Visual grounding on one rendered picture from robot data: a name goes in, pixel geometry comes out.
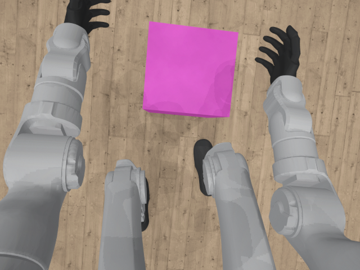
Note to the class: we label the robot left forearm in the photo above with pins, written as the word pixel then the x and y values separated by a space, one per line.
pixel 59 88

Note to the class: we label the right robot upper arm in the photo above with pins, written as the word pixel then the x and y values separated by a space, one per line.
pixel 313 221

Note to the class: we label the right robot hand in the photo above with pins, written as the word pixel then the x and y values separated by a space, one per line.
pixel 286 62

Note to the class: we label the left robot foot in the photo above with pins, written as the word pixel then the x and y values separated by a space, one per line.
pixel 145 224

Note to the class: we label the carton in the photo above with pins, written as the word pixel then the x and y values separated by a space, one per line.
pixel 189 70

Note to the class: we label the robot right thigh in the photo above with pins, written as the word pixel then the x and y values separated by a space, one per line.
pixel 245 244

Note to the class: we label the left robot upper arm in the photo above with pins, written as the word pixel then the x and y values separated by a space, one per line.
pixel 40 170

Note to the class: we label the robot right forearm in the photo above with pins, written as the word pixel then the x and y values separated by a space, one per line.
pixel 296 161

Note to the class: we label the left robot hand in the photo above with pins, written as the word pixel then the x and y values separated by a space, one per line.
pixel 78 12

